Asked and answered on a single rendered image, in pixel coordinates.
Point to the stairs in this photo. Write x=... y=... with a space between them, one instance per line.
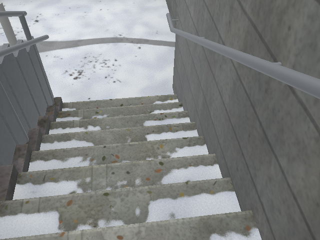
x=124 y=169

